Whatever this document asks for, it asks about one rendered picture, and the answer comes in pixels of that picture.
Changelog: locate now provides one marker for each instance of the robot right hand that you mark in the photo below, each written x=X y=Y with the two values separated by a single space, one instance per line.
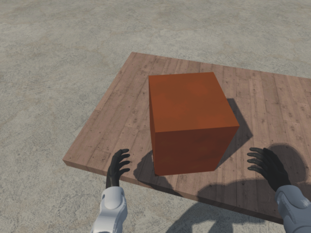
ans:
x=272 y=168

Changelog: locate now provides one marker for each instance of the carton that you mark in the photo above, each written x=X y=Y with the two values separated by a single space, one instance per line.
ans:
x=191 y=123

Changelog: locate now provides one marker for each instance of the table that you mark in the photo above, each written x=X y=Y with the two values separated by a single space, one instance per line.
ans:
x=273 y=112

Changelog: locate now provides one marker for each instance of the robot right forearm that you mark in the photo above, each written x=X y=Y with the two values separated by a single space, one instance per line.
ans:
x=294 y=208

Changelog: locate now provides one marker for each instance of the robot left forearm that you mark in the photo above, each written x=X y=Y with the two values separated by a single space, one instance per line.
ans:
x=113 y=211

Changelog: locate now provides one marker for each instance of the robot left hand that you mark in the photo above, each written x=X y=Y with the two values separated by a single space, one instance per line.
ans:
x=114 y=172

